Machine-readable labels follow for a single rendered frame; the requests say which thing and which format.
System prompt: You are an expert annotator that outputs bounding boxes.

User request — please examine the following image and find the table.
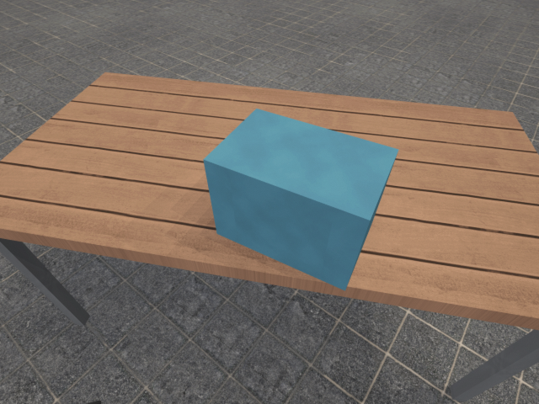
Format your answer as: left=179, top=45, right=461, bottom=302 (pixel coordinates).
left=0, top=72, right=539, bottom=402

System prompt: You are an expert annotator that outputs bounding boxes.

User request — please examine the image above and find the carton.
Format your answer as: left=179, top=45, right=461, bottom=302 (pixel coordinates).
left=203, top=109, right=399, bottom=291

